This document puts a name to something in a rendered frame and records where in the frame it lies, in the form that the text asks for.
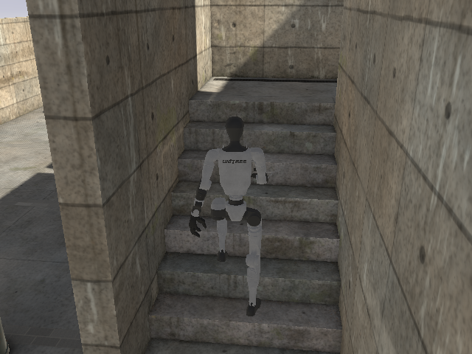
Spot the right robot shin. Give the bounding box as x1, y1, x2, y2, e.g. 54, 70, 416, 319
247, 255, 260, 306

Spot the left robot upper arm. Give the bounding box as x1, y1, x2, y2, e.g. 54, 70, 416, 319
199, 148, 220, 190

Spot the robot shin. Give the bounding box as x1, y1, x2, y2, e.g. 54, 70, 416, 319
217, 218, 227, 253
247, 255, 260, 306

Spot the left robot shin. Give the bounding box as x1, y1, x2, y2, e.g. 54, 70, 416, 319
217, 218, 227, 253

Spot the robot left forearm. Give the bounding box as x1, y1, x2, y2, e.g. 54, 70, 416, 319
191, 179, 207, 217

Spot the right robot upper arm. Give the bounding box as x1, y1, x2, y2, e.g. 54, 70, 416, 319
250, 147, 267, 184

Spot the robot left hand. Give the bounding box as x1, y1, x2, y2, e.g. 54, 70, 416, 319
189, 215, 207, 237

